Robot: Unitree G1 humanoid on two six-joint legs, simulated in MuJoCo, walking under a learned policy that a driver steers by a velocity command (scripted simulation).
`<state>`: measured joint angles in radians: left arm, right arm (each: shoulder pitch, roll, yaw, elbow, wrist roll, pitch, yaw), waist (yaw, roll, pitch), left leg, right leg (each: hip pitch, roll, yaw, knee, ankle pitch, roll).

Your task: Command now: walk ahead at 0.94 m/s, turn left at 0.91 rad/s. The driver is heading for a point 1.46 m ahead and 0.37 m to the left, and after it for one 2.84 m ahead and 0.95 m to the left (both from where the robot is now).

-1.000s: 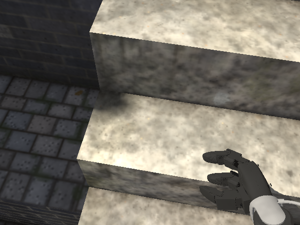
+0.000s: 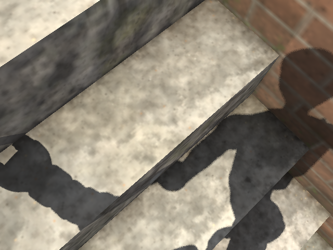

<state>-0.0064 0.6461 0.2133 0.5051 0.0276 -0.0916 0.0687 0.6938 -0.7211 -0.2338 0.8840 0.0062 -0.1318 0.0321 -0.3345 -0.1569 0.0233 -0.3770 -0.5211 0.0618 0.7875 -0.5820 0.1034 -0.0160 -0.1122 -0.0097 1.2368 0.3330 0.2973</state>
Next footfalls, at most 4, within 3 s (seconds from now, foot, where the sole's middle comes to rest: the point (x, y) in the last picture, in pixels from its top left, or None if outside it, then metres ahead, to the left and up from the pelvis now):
none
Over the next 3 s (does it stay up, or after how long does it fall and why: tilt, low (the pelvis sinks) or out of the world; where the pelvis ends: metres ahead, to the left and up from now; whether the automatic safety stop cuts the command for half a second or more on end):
falls after 0.24 s (tilt)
